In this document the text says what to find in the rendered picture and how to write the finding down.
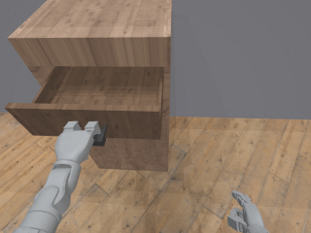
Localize left robot forearm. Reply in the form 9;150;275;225
13;159;82;233

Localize robot left hand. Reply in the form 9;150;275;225
54;120;101;165

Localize cabinet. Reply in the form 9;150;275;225
7;0;172;172

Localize robot right hand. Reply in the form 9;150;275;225
227;190;264;233

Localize handle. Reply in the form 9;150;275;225
92;124;108;147

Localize drawer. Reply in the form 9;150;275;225
5;66;164;140

